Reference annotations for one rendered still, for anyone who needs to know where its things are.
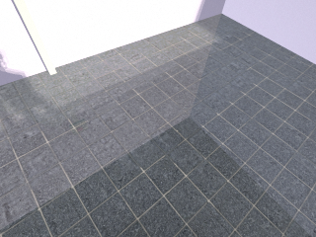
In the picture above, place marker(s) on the panel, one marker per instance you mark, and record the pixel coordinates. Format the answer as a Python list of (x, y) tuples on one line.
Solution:
[(31, 26)]

